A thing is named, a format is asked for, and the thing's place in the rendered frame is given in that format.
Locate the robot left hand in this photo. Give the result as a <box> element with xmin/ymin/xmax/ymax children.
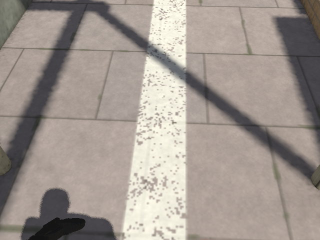
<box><xmin>28</xmin><ymin>217</ymin><xmax>86</xmax><ymax>240</ymax></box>

